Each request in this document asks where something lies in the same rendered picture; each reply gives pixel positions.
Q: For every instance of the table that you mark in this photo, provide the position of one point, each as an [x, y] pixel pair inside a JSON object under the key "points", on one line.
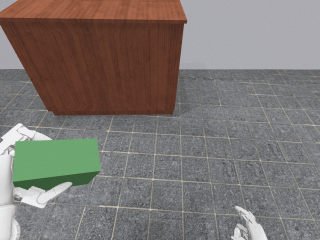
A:
{"points": [[99, 57]]}

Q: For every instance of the right robot hand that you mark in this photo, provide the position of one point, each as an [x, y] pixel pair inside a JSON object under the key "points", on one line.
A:
{"points": [[254, 231]]}

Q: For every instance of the robot left forearm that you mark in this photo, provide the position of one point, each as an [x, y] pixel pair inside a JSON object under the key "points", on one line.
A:
{"points": [[10, 229]]}

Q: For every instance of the left robot hand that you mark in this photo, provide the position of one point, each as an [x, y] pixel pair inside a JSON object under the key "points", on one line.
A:
{"points": [[34, 197]]}

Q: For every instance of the sponge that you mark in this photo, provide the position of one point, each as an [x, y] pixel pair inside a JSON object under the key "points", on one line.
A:
{"points": [[46, 164]]}

